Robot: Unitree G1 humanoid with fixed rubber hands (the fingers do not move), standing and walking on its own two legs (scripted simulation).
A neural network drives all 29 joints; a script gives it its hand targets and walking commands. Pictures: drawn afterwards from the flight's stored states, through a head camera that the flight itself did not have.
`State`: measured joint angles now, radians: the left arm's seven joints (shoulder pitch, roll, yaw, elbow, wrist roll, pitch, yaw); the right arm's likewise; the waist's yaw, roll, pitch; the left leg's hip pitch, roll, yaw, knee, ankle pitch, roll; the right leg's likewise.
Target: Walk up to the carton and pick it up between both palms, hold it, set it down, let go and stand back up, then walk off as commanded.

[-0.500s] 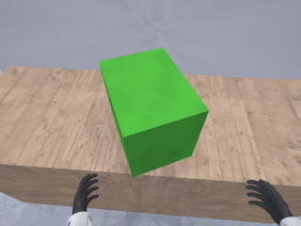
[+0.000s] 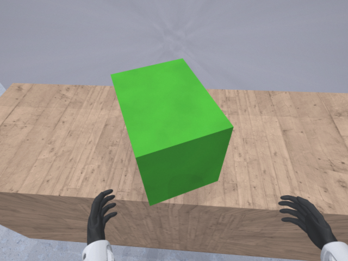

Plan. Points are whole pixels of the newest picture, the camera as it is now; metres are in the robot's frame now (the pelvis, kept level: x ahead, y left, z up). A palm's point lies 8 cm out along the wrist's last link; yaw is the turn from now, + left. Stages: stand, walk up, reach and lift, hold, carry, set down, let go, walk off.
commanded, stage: reach and lift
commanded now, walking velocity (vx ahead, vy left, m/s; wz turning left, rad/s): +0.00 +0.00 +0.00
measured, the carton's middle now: (166, 130) +0.46 +0.08 +0.00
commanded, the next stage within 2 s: none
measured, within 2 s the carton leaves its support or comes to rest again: neither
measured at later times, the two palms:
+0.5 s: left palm (105, 202) +0.23 +0.19 +0.02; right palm (309, 198) +0.28 -0.27 -0.01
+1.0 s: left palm (107, 175) +0.27 +0.18 +0.07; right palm (297, 157) +0.35 -0.24 +0.05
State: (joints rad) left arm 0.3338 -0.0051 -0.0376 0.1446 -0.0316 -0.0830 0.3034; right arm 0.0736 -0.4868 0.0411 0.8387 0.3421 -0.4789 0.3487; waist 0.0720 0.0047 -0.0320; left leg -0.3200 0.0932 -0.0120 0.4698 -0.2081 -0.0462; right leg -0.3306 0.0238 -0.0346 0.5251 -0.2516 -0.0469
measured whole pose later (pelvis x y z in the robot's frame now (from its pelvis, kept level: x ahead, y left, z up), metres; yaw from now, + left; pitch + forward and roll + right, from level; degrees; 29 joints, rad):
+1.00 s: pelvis -0.01 +0.00 +0.00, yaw +0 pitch +3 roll +0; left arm -0.10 -0.01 -0.04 0.02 -0.03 0.41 0.33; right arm -0.35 -0.53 0.08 0.72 0.37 -0.09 0.21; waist 0.12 0.01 -0.03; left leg -0.32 0.09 -0.01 0.44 -0.18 -0.05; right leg -0.33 0.03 -0.03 0.49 -0.22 -0.05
